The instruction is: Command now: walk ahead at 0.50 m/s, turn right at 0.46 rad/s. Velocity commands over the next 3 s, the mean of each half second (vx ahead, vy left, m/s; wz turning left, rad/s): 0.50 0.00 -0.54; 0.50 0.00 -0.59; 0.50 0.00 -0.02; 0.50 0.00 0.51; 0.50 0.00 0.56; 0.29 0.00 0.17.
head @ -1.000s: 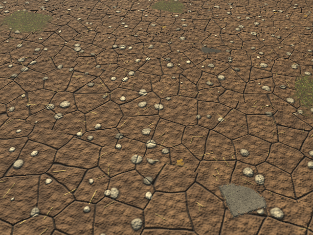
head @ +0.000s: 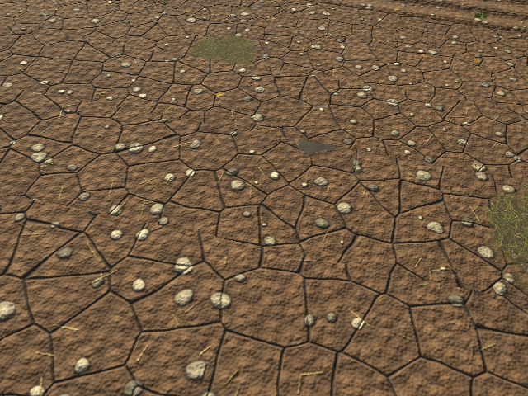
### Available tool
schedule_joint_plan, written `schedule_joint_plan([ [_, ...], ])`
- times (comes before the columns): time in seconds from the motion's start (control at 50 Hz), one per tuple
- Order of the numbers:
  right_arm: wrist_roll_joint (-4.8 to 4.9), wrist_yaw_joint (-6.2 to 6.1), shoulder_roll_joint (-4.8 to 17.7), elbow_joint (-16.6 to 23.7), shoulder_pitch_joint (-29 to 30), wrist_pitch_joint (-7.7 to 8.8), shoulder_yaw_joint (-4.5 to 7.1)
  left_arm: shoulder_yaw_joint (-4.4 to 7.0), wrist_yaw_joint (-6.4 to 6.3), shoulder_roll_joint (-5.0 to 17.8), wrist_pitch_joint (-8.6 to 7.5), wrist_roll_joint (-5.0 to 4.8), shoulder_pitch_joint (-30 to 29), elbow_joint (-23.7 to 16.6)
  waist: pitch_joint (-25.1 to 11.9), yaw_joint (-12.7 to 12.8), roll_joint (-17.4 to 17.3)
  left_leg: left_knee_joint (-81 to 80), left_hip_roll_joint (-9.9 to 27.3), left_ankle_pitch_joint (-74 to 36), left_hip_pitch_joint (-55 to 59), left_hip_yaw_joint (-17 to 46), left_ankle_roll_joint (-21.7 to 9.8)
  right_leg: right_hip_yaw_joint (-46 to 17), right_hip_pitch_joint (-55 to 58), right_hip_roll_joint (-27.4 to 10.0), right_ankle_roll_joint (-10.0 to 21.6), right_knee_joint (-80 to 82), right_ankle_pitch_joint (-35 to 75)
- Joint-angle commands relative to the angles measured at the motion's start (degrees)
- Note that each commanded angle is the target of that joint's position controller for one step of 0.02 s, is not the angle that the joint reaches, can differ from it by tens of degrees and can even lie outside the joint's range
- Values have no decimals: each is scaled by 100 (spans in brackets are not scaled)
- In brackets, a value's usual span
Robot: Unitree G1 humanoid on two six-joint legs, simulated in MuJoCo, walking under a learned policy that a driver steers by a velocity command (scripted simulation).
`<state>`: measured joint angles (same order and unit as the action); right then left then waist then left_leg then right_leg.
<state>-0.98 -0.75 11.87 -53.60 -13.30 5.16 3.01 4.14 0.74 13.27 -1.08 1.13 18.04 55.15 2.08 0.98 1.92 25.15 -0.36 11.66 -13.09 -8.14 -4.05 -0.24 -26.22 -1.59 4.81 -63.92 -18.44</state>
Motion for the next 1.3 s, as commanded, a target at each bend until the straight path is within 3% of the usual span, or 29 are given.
schedule_joint_plan([
  [0.02,87,-38,556,124,-349,202,121,61,17,87,156,13,261,-278,82,140,-608,-1473,1513,-1703,195,939,-386,-207,-427,-309,-90,456,620],
  [0.14,56,-65,729,44,-508,140,150,-56,187,64,185,53,-896,-890,-46,-52,-758,-1221,1309,-2629,318,-128,-347,441,-18,-88,-61,1780,1695],
  [0.16,-87,-55,822,85,-605,183,175,30,197,280,202,144,-591,-757,-368,-20,-747,-756,1592,-3152,726,-47,-461,485,-92,-106,61,790,2359],
  [0.24,-69,-15,887,146,-798,80,195,108,183,474,236,235,-827,-928,-242,-66,-560,237,1892,-3880,1208,-166,-450,475,-399,-93,326,714,1099],
  [0.26,18,-27,1011,168,-709,-47,220,50,196,352,269,82,-1148,-1104,153,-158,-689,27,1857,-3881,910,-284,-351,541,-156,24,307,1986,-689],
  [0.28,-22,-42,1177,131,-722,-60,281,98,204,439,324,187,-689,-897,-81,9,-819,584,1897,-4832,1000,-286,-394,790,542,137,425,1561,-26],
  [0.32,70,-12,1283,140,-689,-182,319,209,134,552,229,83,223,-636,-455,393,-683,2384,1647,-4499,604,-441,-255,880,1661,709,612,2892,-1001],
  [0.34,59,-14,1061,284,-564,-212,310,369,81,1139,123,180,819,-433,-483,709,582,4538,1187,-2270,-724,-524,8,-775,2699,-244,973,3795,-57],
  [0.36,-68,57,514,589,-739,-166,217,336,100,1453,1,-53,471,-652,-544,97,1445,5898,20,2021,-2999,44,357,-3579,3748,-1536,1783,4160,2150],
  [0.38,-136,87,813,928,279,-71,223,368,49,1526,-13,-202,798,-545,-171,585,618,5574,205,1830,-3463,815,437,-3702,3179,-1668,2099,4824,1780],
  [0.42,66,119,1076,795,215,-52,330,238,-48,1127,25,-93,128,-670,450,29,-123,4623,578,1380,-3159,1008,501,-2682,2325,-1423,1693,4482,2089],
  [0.46,-131,111,923,616,-116,-272,291,147,-94,928,-41,-97,-126,-754,293,-179,-204,3766,671,1050,-2220,956,641,-1934,1664,-1039,1439,4593,2681],
  [0.5,-226,160,772,624,50,-425,253,147,-96,1066,-159,15,181,-653,86,-81,-151,3588,552,155,-2092,792,571,-1650,1831,-861,1326,4548,3020],
  [0.58,-119,232,939,1117,1414,-369,271,116,-214,1043,-368,-104,806,-339,384,223,99,1990,494,-1465,-3044,1069,541,-1730,2258,-470,1002,4682,1590],
  [0.62,-145,343,764,1203,1578,-357,223,70,-214,916,-346,56,657,-429,276,315,54,1425,216,-2416,-2285,781,480,-1566,1618,-142,938,4431,769],
  [0.76,-97,361,674,1426,1658,-204,91,10,-314,844,-283,176,1049,-557,291,569,183,107,127,-3302,-1264,1100,398,-1945,1490,64,642,2552,39],
  [0.8,7,247,702,1206,960,-89,125,14,-432,857,-221,220,985,-533,196,285,60,-953,344,-3803,-514,1278,451,-2037,1824,265,591,1481,159],
  [0.84,-31,70,926,638,-576,-75,260,48,-443,960,-61,31,953,-472,-290,-450,-439,-1803,587,-4684,1175,1083,509,-1491,1548,612,489,-940,640],
  [0.86,-131,85,1169,420,-1269,-100,325,55,-347,686,-21,-66,959,-509,-620,-639,-848,-1063,1101,-4971,2696,1538,303,-1108,48,1013,368,-2729,-1992],
  [0.88,-276,206,1319,469,-1726,-36,243,-1,-354,308,-17,-325,1635,-678,-1486,-256,-1114,1504,1936,-7836,4333,1811,368,-925,-1385,1087,212,-4377,-3413],
  [0.9,-118,307,1305,535,-1800,-1,281,-34,-426,568,-41,-372,2067,-683,-2042,-228,-1482,1880,2600,-6858,5074,2622,-37,-840,-2622,605,220,-4489,-2685],
  [0.92,-38,275,1377,653,-1479,-20,383,-72,-423,657,-8,-170,1777,-656,-2003,-337,-1446,960,2821,-3454,4202,3209,-627,-559,-3006,395,172,-4909,-1951],
  [0.94,-80,162,1289,765,-1037,-16,373,-83,-339,694,31,76,1147,-825,-1682,-302,-1315,-144,2848,7,3053,3850,-1034,-265,-3165,248,80,-4943,-1287],
  [0.96,-91,54,957,840,-756,51,244,-20,-263,861,28,252,107,-1079,-978,-429,-736,-584,2839,444,1863,3830,-1108,-460,-3155,46,52,-4508,-632],
  [1.0,-99,51,855,562,-517,189,130,-3,-36,761,135,156,-689,-1317,336,17,-408,-1033,2256,-1019,-131,2742,-631,-855,-2354,-227,-165,-2167,207],
  [1.02,-58,54,815,490,-448,194,110,-71,83,503,192,113,-709,-1385,447,169,-638,-1366,1720,-935,-828,1944,-497,-588,-1647,-175,-276,-1176,621],
  [1.08,45,102,578,437,-425,232,44,-168,247,203,115,129,-483,-1226,41,284,-1159,-1170,1340,-2643,-790,1017,-477,-335,-727,-52,-212,266,1831],
  [1.24,8,128,949,12,-1721,-176,57,-361,213,176,-39,91,-2176,-1507,208,-384,-522,-1062,1484,-2700,1252,1255,-614,435,-354,200,18,3102,765],
  [1.3,90,134,1025,11,-1618,-212,60,-200,51,572,-260,228,-494,-949,-729,370,-417,927,1088,-3421,744,919,-407,160,2312,200,322,3936,1084],
])
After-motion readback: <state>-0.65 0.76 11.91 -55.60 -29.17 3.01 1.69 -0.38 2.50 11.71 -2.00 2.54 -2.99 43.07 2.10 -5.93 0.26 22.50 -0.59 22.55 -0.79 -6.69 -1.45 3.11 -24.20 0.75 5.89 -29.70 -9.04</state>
